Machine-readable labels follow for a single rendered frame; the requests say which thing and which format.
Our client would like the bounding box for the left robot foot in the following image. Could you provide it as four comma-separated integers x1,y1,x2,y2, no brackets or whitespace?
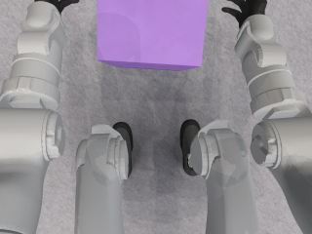
112,122,134,177

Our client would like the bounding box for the carton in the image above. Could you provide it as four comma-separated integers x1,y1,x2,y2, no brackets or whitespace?
97,0,209,71

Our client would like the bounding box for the robot right upper arm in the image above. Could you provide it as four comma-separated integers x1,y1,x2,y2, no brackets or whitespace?
250,116,312,234

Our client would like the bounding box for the right robot hand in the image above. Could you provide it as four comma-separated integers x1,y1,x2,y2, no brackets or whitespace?
221,0,267,29

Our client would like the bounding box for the left robot forearm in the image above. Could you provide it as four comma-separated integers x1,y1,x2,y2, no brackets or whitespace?
0,1,67,111

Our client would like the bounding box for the left robot hand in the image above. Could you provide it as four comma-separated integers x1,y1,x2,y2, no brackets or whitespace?
34,0,80,15

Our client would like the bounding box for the robot left upper arm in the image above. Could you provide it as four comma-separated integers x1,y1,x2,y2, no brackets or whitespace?
0,107,66,234

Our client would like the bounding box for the right robot thigh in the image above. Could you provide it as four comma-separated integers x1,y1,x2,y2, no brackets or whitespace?
193,128,260,234

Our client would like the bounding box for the right robot forearm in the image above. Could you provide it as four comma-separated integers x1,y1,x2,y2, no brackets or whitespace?
234,14,312,121

